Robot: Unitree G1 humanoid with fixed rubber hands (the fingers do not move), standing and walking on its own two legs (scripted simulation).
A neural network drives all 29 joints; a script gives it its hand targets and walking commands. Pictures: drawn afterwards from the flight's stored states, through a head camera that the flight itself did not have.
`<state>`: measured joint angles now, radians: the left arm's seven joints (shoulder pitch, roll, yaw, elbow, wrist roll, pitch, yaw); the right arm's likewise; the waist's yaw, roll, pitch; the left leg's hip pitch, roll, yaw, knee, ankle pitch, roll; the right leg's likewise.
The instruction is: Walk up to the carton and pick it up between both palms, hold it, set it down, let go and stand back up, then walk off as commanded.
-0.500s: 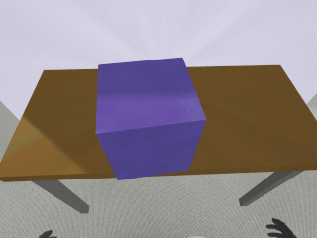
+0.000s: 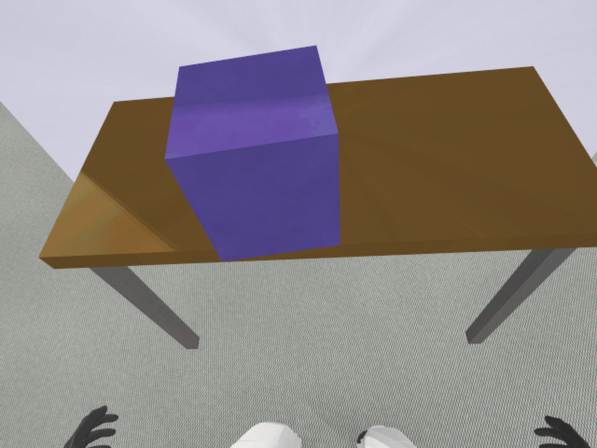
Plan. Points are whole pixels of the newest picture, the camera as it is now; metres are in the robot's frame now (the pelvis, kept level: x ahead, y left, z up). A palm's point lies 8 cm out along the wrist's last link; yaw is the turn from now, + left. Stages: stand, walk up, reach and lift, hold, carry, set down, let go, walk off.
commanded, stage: walk off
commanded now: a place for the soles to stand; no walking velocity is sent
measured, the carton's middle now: (265, 162) +0.53 +0.06 +0.05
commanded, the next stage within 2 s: stand in 0.90 s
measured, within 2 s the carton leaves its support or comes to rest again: neither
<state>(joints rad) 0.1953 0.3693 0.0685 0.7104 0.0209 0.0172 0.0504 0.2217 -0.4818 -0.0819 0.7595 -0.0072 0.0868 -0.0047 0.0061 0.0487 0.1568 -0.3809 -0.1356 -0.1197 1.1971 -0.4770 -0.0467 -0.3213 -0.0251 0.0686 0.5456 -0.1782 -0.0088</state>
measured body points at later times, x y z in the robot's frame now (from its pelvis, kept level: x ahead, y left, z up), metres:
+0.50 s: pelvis -0.11 +0.04 -0.01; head -0.10 +0.06 +0.44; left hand -0.08 +0.38 -0.13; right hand -0.01 -0.29 -0.09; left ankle -0.08 +0.16 -0.74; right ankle -0.15 -0.09 -0.73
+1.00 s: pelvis -0.10 +0.02 +0.00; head -0.09 +0.02 +0.44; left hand -0.01 +0.34 -0.11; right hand -0.01 -0.31 -0.11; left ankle -0.08 +0.15 -0.73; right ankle -0.06 -0.10 -0.74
